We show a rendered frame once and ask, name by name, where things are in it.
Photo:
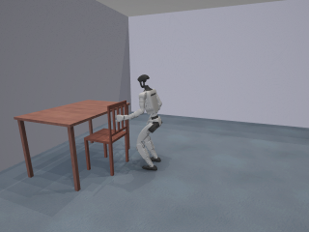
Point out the robot left hand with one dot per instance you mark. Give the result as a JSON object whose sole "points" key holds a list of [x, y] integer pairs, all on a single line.
{"points": [[119, 118]]}

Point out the right robot upper arm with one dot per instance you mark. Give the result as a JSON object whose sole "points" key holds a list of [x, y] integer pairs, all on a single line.
{"points": [[158, 99]]}

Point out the robot head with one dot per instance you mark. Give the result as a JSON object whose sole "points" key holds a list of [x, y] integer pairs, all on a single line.
{"points": [[143, 78]]}

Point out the chair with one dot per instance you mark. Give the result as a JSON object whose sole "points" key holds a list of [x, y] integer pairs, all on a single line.
{"points": [[109, 136]]}

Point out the table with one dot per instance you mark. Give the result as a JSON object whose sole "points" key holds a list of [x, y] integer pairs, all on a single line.
{"points": [[68, 115]]}

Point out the left robot shin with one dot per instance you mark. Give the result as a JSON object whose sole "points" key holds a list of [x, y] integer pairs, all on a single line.
{"points": [[144, 154]]}

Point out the left robot forearm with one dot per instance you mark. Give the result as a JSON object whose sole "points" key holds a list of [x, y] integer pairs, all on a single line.
{"points": [[132, 115]]}

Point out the left robot upper arm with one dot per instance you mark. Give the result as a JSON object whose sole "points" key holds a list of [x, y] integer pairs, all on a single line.
{"points": [[142, 97]]}

